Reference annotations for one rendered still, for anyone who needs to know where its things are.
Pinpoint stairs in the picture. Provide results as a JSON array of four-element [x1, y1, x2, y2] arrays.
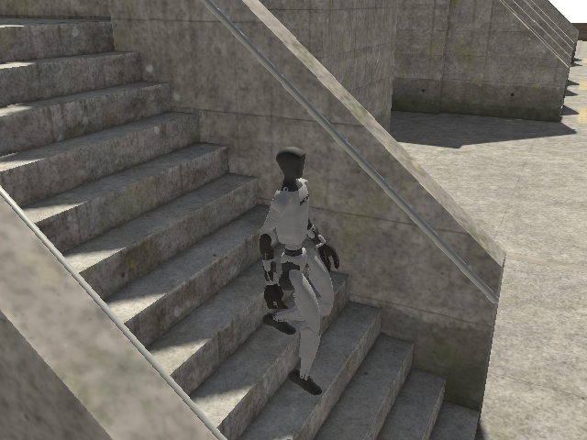
[[0, 22, 479, 440]]

